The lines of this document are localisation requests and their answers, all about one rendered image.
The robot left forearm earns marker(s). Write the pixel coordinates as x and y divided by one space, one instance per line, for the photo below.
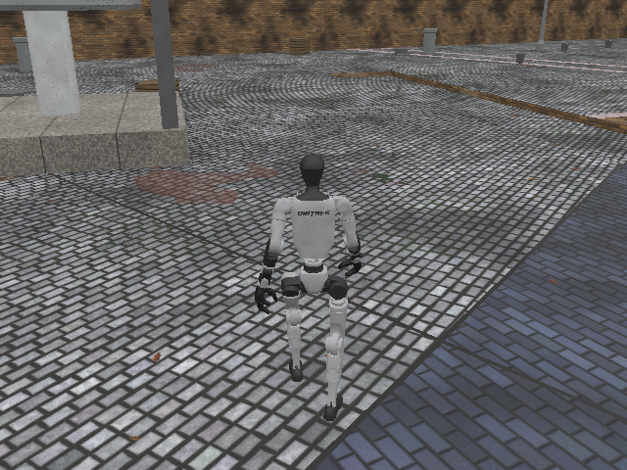
268 267

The right robot foot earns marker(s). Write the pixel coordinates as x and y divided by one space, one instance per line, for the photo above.
331 412

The robot right forearm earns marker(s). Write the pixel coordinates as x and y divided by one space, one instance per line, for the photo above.
355 252

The robot right shin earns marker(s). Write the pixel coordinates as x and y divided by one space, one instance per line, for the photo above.
334 365

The left robot upper arm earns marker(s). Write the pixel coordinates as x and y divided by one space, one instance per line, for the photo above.
282 206

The left robot hand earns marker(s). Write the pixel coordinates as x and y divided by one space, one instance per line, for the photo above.
260 299

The right robot upper arm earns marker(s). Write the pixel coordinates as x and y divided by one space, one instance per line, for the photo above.
343 206

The right robot hand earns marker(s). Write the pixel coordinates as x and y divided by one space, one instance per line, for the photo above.
354 270

